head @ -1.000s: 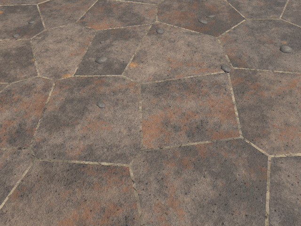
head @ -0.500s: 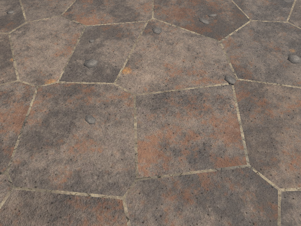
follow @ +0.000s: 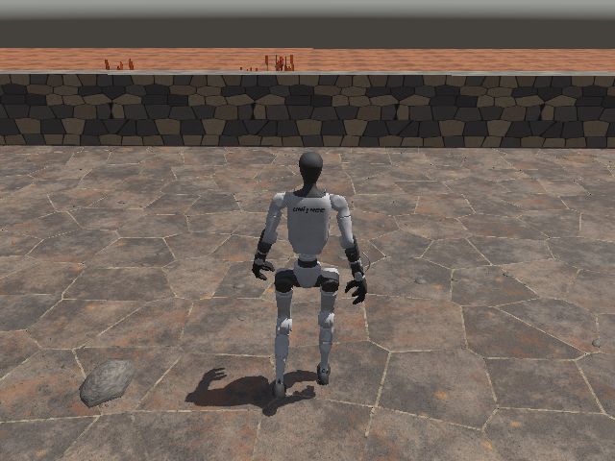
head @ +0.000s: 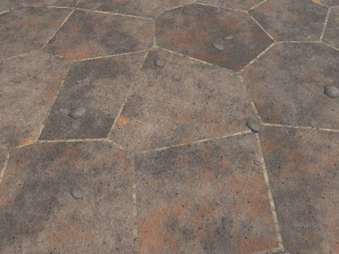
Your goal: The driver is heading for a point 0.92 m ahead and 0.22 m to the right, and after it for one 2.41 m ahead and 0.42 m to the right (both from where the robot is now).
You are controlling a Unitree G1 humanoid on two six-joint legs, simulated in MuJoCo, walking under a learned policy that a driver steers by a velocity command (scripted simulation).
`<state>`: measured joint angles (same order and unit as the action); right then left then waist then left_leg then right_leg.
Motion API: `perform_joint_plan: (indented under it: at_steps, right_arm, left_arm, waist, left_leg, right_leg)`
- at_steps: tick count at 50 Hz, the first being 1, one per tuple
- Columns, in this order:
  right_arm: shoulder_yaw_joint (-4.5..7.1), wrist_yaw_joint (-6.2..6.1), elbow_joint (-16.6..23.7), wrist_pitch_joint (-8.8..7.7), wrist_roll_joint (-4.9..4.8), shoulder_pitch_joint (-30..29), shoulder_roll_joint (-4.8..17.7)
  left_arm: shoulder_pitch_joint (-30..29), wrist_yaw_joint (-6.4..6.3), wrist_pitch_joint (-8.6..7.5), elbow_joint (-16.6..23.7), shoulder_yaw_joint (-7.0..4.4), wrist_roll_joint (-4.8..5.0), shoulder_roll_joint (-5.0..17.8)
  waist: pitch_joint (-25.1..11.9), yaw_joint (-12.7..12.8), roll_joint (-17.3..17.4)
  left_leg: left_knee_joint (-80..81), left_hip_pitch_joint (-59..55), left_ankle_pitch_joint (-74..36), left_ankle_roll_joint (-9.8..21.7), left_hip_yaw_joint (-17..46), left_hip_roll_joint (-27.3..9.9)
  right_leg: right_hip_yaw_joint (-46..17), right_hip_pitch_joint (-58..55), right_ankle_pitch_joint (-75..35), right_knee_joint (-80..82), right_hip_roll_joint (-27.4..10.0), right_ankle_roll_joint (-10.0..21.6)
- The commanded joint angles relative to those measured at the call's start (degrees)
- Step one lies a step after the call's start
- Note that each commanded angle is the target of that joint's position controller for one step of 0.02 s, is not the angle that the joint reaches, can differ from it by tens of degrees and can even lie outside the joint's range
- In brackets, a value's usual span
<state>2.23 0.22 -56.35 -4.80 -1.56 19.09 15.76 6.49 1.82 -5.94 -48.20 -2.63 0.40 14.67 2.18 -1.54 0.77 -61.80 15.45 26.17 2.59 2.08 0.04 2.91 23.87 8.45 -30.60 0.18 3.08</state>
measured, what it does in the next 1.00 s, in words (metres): walks ahead, turning right: left foot, then right foot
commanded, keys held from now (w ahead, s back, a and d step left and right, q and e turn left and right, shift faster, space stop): w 0.36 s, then w+e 0.04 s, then e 0.40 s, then w+e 0.20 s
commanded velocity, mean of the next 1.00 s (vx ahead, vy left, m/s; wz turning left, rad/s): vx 0.34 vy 0.00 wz -0.25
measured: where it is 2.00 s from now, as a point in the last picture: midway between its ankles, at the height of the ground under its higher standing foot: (222, 170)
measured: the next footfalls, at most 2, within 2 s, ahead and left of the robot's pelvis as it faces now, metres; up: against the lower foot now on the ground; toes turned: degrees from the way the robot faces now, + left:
left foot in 0.46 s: +0.44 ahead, +0.14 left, +0.00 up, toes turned +1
right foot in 0.98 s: +0.42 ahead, -0.10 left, +0.00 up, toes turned -22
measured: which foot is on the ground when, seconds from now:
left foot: up 0.00-0.44, down 0.46-0.98, up 1.00-1.00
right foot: down 0.00-0.46, up 0.48-0.96, down 0.98-1.00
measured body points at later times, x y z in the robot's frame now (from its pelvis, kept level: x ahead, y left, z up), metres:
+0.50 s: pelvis +0.28 +0.04 -0.01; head +0.32 +0.05 +0.44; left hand +0.25 +0.31 -0.15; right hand +0.49 -0.20 -0.10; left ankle +0.40 +0.14 -0.73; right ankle +0.09 -0.09 -0.69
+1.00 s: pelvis +0.41 +0.01 +0.00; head +0.43 -0.02 +0.45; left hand +0.63 +0.24 -0.09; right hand +0.44 -0.30 -0.13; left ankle +0.40 +0.14 -0.72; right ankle +0.39 -0.09 -0.73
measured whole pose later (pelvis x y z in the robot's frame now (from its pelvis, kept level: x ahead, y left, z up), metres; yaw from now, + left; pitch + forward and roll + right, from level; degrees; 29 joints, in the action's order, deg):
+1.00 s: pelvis +0.41 +0.01 +0.00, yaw -18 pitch +2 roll +2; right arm 4.9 -0.7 -52.0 -0.9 -0.8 7.0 18.0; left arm 8.7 0.8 1.6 -42.9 -5.7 1.4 15.8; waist 1.8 0.0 1.4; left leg -34.9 12.4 21.0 -1.2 -15.7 -7.0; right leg 3.9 18.4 16.9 -33.3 -1.9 3.8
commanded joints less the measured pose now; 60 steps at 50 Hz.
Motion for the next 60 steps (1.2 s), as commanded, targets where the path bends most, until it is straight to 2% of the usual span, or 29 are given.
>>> perform_joint_plan:
  at_steps: [1, 3, 6, 9, 13, 16, 19, 21, 22, 23, 24, 25, 26, 27, 28, 29, 32, 39, 45, 48, 49, 50, 51, 52, 53, 54, 55, 57, 60]
  right_arm:
    - [1.72, -0.34, 4.9, -1.87, 0.11, -3.5, 7.0]
    - [1.61, -0.33, 4.2, -0.46, 0.41, -1.6, 4.4]
    - [1.6, -0.59, 5.4, 0.7, 0.98, -4.6, 3.5]
    - [1.58, -0.4, 7.4, 0.48, 1.39, -10.5, 3.1]
    - [0.89, 0.37, 9.5, -0.17, 0.97, -18.7, 1.8]
    - [0.64, 1.23, 11.2, -0.55, 0.57, -23.0, 2.0]
    - [0.95, 2.17, 12.5, -1.15, 0.49, -24.2, 3.4]
    - [2.08, 2.11, 11.4, -1.59, 0.89, -18.6, 5.7]
    - [3.42, 1.75, 8.8, -1.82, 1.44, -10.1, 8.2]
    - [4.44, 1.21, 6.9, -2.07, 2.96, -0.9, 12.2]
    - [5.18, 0.94, 6.0, -1.39, 3.37, 2.4, 16.1]
    - [3.82, 0.92, 6.8, -0.94, 2.49, 2.8, 11.0]
    - [2.92, 0.54, 8.0, -0.78, 2.12, -2.6, 8.6]
    - [2.37, 0.2, 8.6, -0.71, 2.15, -6.9, 6.7]
    - [2.01, 0.1, 8.5, -0.72, 2.18, -9.7, 5.2]
    - [1.73, 0.07, 8.3, -0.82, 2.59, -11.5, 4.2]
    - [2.3, -0.2, 7.9, -0.79, 3.41, -14.5, 5.7]
    - [3.31, -2.52, 7.2, 1.85, 2.32, -15.7, 8.9]
    - [4.63, -1.45, 6.8, 3.3, 0.42, -12.6, 12.0]
    - [4.54, -1.13, 6.6, 3.6, -0.24, -12.7, 10.4]
    - [3.66, -0.88, 7.1, 3.4, 0.65, -13.6, 7.2]
    - [2.59, -0.48, 12.1, 2.31, 2.15, -18.3, 3.7]
    - [2.8, 0.24, 12.7, 0.53, 1.56, -21.9, 5.4]
    - [3.24, 1.28, 13.2, -0.84, -0.18, -22.4, 7.3]
    - [3.37, 1.72, 12.0, -1.63, -0.4, -21.1, 7.9]
    - [3.69, 1.73, 11.3, -2.01, 0.68, -20.6, 8.7]
    - [3.95, 1.72, 10.7, -2.03, 1.29, -20.5, 8.9]
    - [3.59, 1.82, 10.6, -1.74, 1.47, -21.2, 7.0]
    - [2.47, 1.72, 11.6, -1.38, 1.43, -25.0, 4.3]
  left_arm:
    - [6.4, -0.19, -0.3, 0.8, -1.58, -0.75, 6.7]
    - [5.7, 0.06, -0.59, 0.3, -1.29, -0.98, 5.5]
    - [8.0, -0.48, -0.93, -1.2, -1.84, -0.64, 7.5]
    - [10.6, -1.42, -0.31, -2.5, -1.93, -0.43, 8.0]
    - [14.2, -2.04, 0.13, -4.1, -2.01, 0.11, 8.7]
    - [17.3, -2.18, 0.92, -6.0, -2.22, 0.4, 8.9]
    - [17.7, -2.58, 1.87, -6.8, -2.69, 0.73, 9.4]
    - [15.7, -2.76, 2.53, -6.4, -2.92, 0.64, 10.2]
    - [14.7, -2.82, 2.93, -5.9, -2.55, 0.36, 9.4]
    - [14.8, -2.91, 2.86, -4.2, -1.68, -0.47, 7.5]
    - [23.8, -2.55, 2.04, -4.7, 0.57, -0.71, -0.3]
    - [22.7, -2.64, 1.33, -5.8, -0.67, 0.51, 4.8]
    - [17.0, -2.87, 1.23, -3.6, -2.05, 2.05, 8.8]
    - [13.8, -3.33, 1.63, -2.8, -2.18, 2.11, 8.6]
    - [12.9, -3.75, 2.45, -2.7, -2.53, 1.39, 7.7]
    - [14.3, -3.94, 3.73, -2.9, -2.85, 1.16, 6.6]
    - [14.8, -4.13, 6.59, -0.9, -2.82, 0.99, 3.5]
    - [5.8, -2.46, 7.54, 5.0, -3.14, 0.39, 4.4]
    - [-0.3, -0.71, 8.51, 9.1, -3.81, 0.79, 6.0]
    - [5.8, -0.75, 7.59, 6.8, -4.62, 0.78, 6.6]
    - [13.6, -1.48, 7.22, 4.4, -6.41, 1.26, 10.5]
    - [18.4, -2.26, 6.68, 3.8, -8.59, 1.38, 19.5]
    - [19.0, -1.49, 4.77, 5.0, -7.11, 0.62, 15.9]
    - [17.0, -1.32, 3.31, 5.7, -6.0, 0.33, 12.6]
    - [14.5, -1.43, 2.51, 6.4, -5.49, 0.77, 10.7]
    - [12.2, -1.66, 2.5, 6.8, -5.01, 1.44, 9.5]
    - [10.6, -2.12, 2.55, 7.4, -4.41, 1.32, 8.4]
    - [10.8, -2.94, 2.49, 7.9, -4.51, 0.7, 9.7]
    - [12.3, -3.78, 2.41, 7.8, -5.09, 0.77, 11.6]
  waist:
    - [-5.1, 3.3, -4.3]
    - [-4.4, 1.0, -5.2]
    - [-1.9, 0.7, -4.0]
    - [-0.4, 2.0, -3.6]
    - [1.5, 4.7, -3.7]
    - [2.9, 5.8, -3.7]
    - [2.7, 4.7, -4.2]
    - [-0.5, 0.7, -5.7]
    - [-5.9, -3.5, -5.2]
    - [-14.8, -6.1, -1.4]
    - [-24.3, -2.8, 13.6]
    - [-28.8, -4.7, 10.5]
    - [-20.0, -3.8, 8.6]
    - [-14.5, -2.1, 5.5]
    - [-10.2, -0.4, 3.5]
    - [-8.6, 1.7, 4.6]
    - [-5.7, 4.1, 5.4]
    - [-5.6, 2.2, 4.3]
    - [-2.9, 0.5, 4.2]
    - [-3.6, 3.8, 2.3]
    - [-6.6, 6.5, -4.3]
    - [-6.5, 6.4, -20.5]
    - [-7.9, 8.1, -14.5]
    - [-6.3, 6.9, -11.6]
    - [-5.2, 5.0, -8.6]
    - [-3.9, 3.7, -5.9]
    - [-3.5, 2.7, -5.5]
    - [-3.3, 2.3, -4.6]
    - [-1.6, 3.3, -4.4]
  left_leg:
    - [-6.5, 23.0, -8.0, 1.0, 2.3, -7.0]
    - [-3.3, 18.2, -11.0, 0.3, 2.2, -8.3]
    - [2.9, 21.5, -15.7, -1.4, 1.4, -9.0]
    - [13.2, 24.5, -24.6, -2.6, 0.7, -8.6]
    - [25.9, 21.3, -33.0, -2.5, -1.9, -6.0]
    - [30.2, 22.9, -31.6, -1.6, -1.8, -5.2]
    - [32.9, 22.0, -26.0, 0.4, -1.2, -4.5]
    - [34.7, 12.3, -22.8, 1.7, -2.8, -1.6]
    - [36.3, 0.3, -27.3, 3.1, -3.9, -0.4]
    - [31.8, -18.0, -42.3, 6.1, 3.3, -8.7]
    - [32.2, -40.5, -53.4, 16.3, 25.2, -25.3]
    - [35.5, -38.4, -54.6, 16.8, 30.3, -25.8]
    - [36.3, -31.0, -56.7, 14.2, 20.1, -23.8]
    - [37.6, -23.2, -57.1, 12.2, 13.4, -21.2]
    - [40.0, -15.5, -55.1, 10.9, 9.0, -19.3]
    - [42.5, -9.4, -52.3, 10.0, 5.5, -17.8]
    - [47.4, -0.8, -48.9, 11.5, -0.5, -17.4]
    - [49.7, -4.4, -37.1, 10.4, -8.6, -17.2]
    - [49.2, -11.0, -11.4, 8.5, -5.4, -21.6]
    - [39.8, -7.3, -9.1, 4.4, -9.7, -18.1]
    - [24.7, -0.5, -13.6, 1.2, -14.6, -13.7]
    - [3.4, 23.7, 2.0, -4.5, -17.6, -2.4]
    - [-6.5, 35.1, 11.1, -4.3, -3.8, 0.4]
    - [-7.5, 38.0, 6.8, -2.7, -0.2, -2.3]
    - [-5.3, 36.5, 1.7, -1.7, 0.4, -4.2]
    - [-0.9, 34.7, -2.2, -1.8, 0.3, -5.2]
    - [3.1, 31.0, -6.0, -2.1, 0.5, -5.9]
    - [9.3, 26.7, -11.9, -3.5, -0.8, -4.2]
    - [22.0, 21.6, -20.4, -4.8, -1.2, -1.7]
  right_leg:
    - [-22.0, -22.1, -2.1, 17.7, -15.9, 9.5]
    - [-17.0, -17.0, -5.7, 20.9, -13.5, 9.5]
    - [-12.7, -15.5, -11.3, 23.4, -13.1, 10.5]
    - [-9.2, -17.0, -12.7, 24.4, -11.8, 9.6]
    - [-5.7, -17.9, -10.1, 25.2, -10.4, 8.1]
    - [-6.0, -23.7, -10.9, 23.3, -12.8, 8.1]
    - [-7.4, -29.1, -16.1, 19.3, -15.4, 7.1]
    - [-7.8, -29.3, -30.9, 11.9, -14.4, 5.7]
    - [-6.2, -26.9, -37.1, 2.0, -10.9, 3.7]
    - [-4.4, -15.8, -24.8, -13.0, -6.9, 1.1]
    - [-2.2, 7.1, 17.4, -35.9, 3.4, -3.7]
    - [-11.6, 9.4, 29.7, -44.6, 3.5, -4.2]
    - [-11.3, 13.2, 27.7, -46.2, 0.5, -4.0]
    - [-9.0, 13.5, 24.2, -43.8, -2.3, -4.3]
    - [-8.1, 11.6, 21.1, -40.7, -4.0, -4.7]
    - [-7.8, 7.2, 18.7, -38.7, -5.5, -4.7]
    - [-5.7, 3.6, 14.6, -34.0, -5.6, -5.3]
    - [-2.5, 2.0, 1.4, -16.5, -6.0, -4.6]
    - [-0.1, 3.1, 11.5, -8.8, -5.5, -1.3]
    - [3.5, -9.2, 8.4, 2.2, -1.5, 2.1]
    - [-2.9, -20.3, 6.4, 5.6, -3.6, 5.5]
    - [-30.7, -33.1, 6.1, 10.7, -16.9, 15.8]
    - [-42.2, -36.7, 9.4, 16.0, -20.5, 20.1]
    - [-37.4, -36.8, 6.0, 16.3, -20.0, 18.3]
    - [-31.6, -34.4, 1.8, 15.2, -18.0, 15.8]
    - [-27.6, -31.5, -2.4, 15.3, -16.6, 13.8]
    - [-24.7, -28.4, -6.1, 16.2, -15.3, 12.6]
    - [-21.6, -25.0, -10.5, 17.6, -13.4, 11.8]
    - [-17.5, -20.1, -8.6, 18.4, -10.4, 10.4]
Keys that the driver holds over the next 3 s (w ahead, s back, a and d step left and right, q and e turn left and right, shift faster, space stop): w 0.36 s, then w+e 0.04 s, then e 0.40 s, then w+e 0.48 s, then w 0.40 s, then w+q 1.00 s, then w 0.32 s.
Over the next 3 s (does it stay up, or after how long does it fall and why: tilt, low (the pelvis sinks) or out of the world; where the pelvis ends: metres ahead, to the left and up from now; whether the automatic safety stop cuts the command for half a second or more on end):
stays up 1.39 -0.35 -0.01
